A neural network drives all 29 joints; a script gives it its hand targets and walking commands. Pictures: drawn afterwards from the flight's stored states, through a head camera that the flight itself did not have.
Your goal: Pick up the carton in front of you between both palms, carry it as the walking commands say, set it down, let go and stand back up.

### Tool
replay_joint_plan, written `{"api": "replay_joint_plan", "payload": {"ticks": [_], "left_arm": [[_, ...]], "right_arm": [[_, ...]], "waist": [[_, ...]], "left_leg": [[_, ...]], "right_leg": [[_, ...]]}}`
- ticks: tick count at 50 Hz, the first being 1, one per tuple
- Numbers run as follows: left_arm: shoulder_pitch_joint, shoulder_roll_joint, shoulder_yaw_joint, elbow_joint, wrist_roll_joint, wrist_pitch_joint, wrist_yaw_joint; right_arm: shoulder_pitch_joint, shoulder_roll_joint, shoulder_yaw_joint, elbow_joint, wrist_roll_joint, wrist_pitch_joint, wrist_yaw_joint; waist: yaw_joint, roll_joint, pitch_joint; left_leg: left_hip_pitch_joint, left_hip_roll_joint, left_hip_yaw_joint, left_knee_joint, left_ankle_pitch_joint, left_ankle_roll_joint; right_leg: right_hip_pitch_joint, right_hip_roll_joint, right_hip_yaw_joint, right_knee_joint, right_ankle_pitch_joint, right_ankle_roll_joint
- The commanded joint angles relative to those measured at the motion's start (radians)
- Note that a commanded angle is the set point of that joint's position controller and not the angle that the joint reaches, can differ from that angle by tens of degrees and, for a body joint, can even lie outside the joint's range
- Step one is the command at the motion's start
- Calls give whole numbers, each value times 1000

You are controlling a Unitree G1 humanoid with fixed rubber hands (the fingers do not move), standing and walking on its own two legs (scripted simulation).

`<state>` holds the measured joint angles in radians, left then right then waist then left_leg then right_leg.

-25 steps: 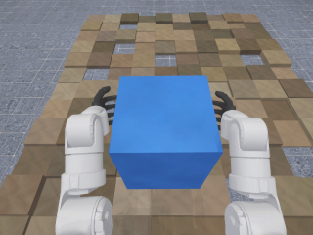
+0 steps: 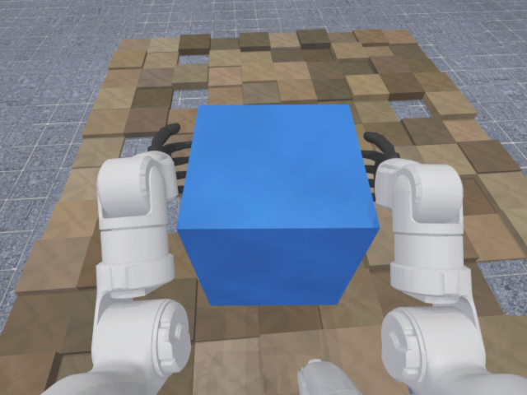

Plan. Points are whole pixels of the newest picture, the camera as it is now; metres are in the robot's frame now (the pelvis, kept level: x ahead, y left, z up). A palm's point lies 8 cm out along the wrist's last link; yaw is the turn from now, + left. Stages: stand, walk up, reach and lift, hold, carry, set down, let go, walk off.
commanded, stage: carry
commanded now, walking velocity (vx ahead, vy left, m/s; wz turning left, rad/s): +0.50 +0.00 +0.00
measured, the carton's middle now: (273, 213) +0.37 -0.02 +0.07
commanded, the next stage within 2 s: none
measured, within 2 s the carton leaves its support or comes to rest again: neither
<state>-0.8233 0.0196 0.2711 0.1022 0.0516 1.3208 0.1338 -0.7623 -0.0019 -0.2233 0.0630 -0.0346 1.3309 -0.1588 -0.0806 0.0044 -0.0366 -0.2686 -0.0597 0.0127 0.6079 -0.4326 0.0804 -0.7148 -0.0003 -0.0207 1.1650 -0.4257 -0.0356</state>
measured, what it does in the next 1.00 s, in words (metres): walks ahead: right foot, then left foot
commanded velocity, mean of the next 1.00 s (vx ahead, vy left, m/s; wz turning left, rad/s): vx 0.50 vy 0.00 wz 0.00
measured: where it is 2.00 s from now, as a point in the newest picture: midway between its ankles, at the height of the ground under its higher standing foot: (238, 187)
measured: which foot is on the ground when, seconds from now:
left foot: down 0.00-0.16, up 0.18-0.64, down 0.66-1.00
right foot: up 0.00-0.14, down 0.16-0.66, up 0.68-1.00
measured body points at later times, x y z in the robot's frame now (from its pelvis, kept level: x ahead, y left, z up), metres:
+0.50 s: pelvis +0.26 -0.01 +0.02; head +0.31 -0.01 +0.47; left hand +0.64 +0.19 +0.18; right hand +0.67 -0.11 +0.17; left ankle +0.36 +0.15 -0.67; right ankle +0.24 -0.08 -0.72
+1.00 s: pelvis +0.54 +0.07 +0.01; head +0.59 +0.09 +0.45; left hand +0.92 +0.22 +0.09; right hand +0.90 -0.09 +0.09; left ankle +0.48 +0.14 -0.74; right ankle +0.66 -0.07 -0.67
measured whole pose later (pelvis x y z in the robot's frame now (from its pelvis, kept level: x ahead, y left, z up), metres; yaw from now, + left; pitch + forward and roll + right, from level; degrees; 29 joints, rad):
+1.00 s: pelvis +0.54 +0.07 +0.01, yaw +2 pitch +5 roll -2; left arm -0.66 -0.05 0.22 0.04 0.10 1.20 0.13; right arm -0.61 0.05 -0.24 0.04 -0.07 1.19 -0.13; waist -0.05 -0.02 0.02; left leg -0.20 -0.02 0.08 0.40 -0.30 0.08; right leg -0.72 -0.05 -0.05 0.86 -0.17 0.00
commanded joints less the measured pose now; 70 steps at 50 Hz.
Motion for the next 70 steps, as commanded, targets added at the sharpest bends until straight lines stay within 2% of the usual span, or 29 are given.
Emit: {"api": "replay_joint_plan", "payload": {"ticks": [1,5,7,8,9,10,14,20,24,29,32,33,34,35,39,47,54,57,58,59,60,61,62,63,64,65,66,68,70], "left_arm": [[-654,-1022,-562,-64,-346,-20,-176],[-623,-964,-541,-25,-295,-3,-165],[-612,-963,-536,14,-298,1,-176],[-612,-971,-537,21,-308,0,-186],[-644,-951,-522,33,-313,-1,-194],[-628,-985,-526,63,-333,-2,-202],[-827,-1137,-609,-102,-464,-15,-236],[-845,-1133,-650,-200,-522,-12,-247],[-794,-1105,-659,-152,-511,-8,-255],[-744,-1118,-647,-31,-480,-21,-268],[-687,-1140,-622,44,-455,-34,-270],[-667,-1141,-613,68,-444,-36,-271],[-664,-1168,-603,98,-445,-33,-273],[-672,-1183,-591,99,-441,-37,-273],[-695,-1250,-623,7,-439,-79,-247],[-504,-1226,-715,-100,-362,-150,-193],[-439,-1100,-744,-115,-350,-148,-210],[-381,-1060,-705,-42,-341,-135,-231],[-383,-1045,-689,-25,-333,-138,-238],[-343,-1044,-667,20,-322,-145,-243],[-311,-1081,-673,33,-343,-152,-249],[-347,-1105,-672,5,-356,-162,-251],[-400,-1098,-665,-28,-360,-161,-250],[-466,-1103,-696,-102,-380,-166,-247],[-531,-1146,-725,-147,-422,-163,-251],[-596,-1168,-747,-191,-455,-164,-254],[-631,-1176,-763,-217,-478,-159,-258],[-621,-1174,-779,-238,-502,-150,-265],[-592,-1160,-787,-227,-507,-141,-269]], "right_arm": [[-941,1064,609,-199,519,-36,257],[-870,1039,585,-102,504,-21,271],[-858,1036,573,-52,486,-19,276],[-880,1031,569,-35,474,-21,279],[-882,1058,554,-7,468,-14,282],[-881,1040,532,10,455,-9,279],[-902,1070,514,-45,404,-20,245],[-810,1010,505,-95,322,-27,192],[-759,958,507,-68,282,-20,187],[-729,970,505,33,281,-14,219],[-685,1008,488,106,296,-21,246],[-652,1011,469,132,297,-25,256],[-659,996,444,152,286,-30,259],[-658,999,439,156,284,-43,262],[-788,1140,521,-30,396,-87,285],[-695,1173,668,-159,461,-154,305],[-604,1082,720,-150,447,-167,296],[-576,1062,709,-86,428,-158,295],[-586,1078,713,-64,425,-154,297],[-584,1090,698,-49,429,-152,299],[-591,1091,698,-60,423,-156,303],[-652,1111,704,-75,439,-160,305],[-656,1130,707,-54,446,-168,302],[-609,1156,690,-49,451,-172,296],[-627,1149,677,-79,434,-178,281],[-641,1143,672,-103,426,-175,266],[-647,1139,668,-121,412,-176,251],[-615,1111,661,-145,378,-175,227],[-585,1077,651,-146,348,-169,215]], "waist": [[6,83,-366],[11,113,-370],[116,105,-486],[169,70,-531],[131,-181,-625],[161,-219,-645],[130,-57,-489],[161,-97,-498],[182,-110,-464],[185,-131,-376],[104,-83,-437],[63,-19,-494],[53,180,-569],[28,314,-564],[36,105,-465],[24,127,-471],[0,121,-379],[71,114,-427],[102,-40,-528],[140,-261,-657],[155,-304,-587],[156,-274,-462],[155,-130,-412],[161,-168,-510],[140,-99,-512],[130,-174,-520],[124,-167,-511],[136,-150,-509],[95,-132,-518]], "left_leg": [[306,221,-243,-170,655,137],[228,173,-110,-149,934,74],[169,151,-9,108,1053,7],[2,131,-20,285,793,-11],[-272,9,-2,575,88,-54],[-388,-32,-55,743,-92,-49],[-411,85,-70,576,30,-38],[-451,118,-25,333,131,-68],[-456,121,-1,171,269,-72],[-312,74,68,-103,391,-54],[91,58,139,-248,467,-36],[316,195,-15,-167,509,-16],[556,437,-359,-99,732,77],[653,475,-557,-165,636,184],[457,356,-319,-225,624,88],[521,288,-144,-214,780,101],[506,246,-61,-143,885,78],[368,210,40,68,1001,4],[128,181,46,282,746,-41],[-242,81,42,562,359,-89],[-389,-14,33,625,-71,-81],[-370,8,23,585,-130,-63],[-381,23,20,522,-136,-57],[-431,35,-8,439,-151,-56],[-343,46,-6,401,-156,-67],[-290,21,28,292,-208,-67],[-244,14,47,206,-206,-67],[-119,-2,82,62,-52,-63],[105,-1,123,-124,168,-60]], "right_leg": [[-31,1,-22,-254,188,8],[303,92,-147,-611,371,-18],[649,102,-185,-699,437,-49],[846,-12,-39,-670,375,-72],[1059,-338,453,-662,490,-223],[1064,-361,643,-743,396,-310],[813,-255,366,-799,371,-198],[840,-262,265,-798,502,-225],[865,-230,206,-784,540,-199],[810,-180,95,-729,594,-125],[671,-110,-31,-498,635,-30],[488,-99,-35,-352,380,3],[230,-25,-54,-145,-12,46],[-6,44,-1,17,-158,52],[-13,-58,26,-74,-5,39],[-94,-48,-36,-245,229,38],[40,-8,-91,-594,448,-22],[448,56,-168,-774,439,-47],[802,-83,-52,-666,553,-102],[1130,-311,343,-652,497,-247],[1093,-291,490,-786,488,-233],[979,-236,396,-738,788,-190],[973,-197,308,-668,908,-133],[988,-260,407,-719,582,-195],[872,-241,382,-791,343,-180],[808,-233,358,-797,317,-193],[774,-224,325,-802,310,-194],[694,-203,261,-808,249,-167],[568,-168,168,-743,206,-133]]}}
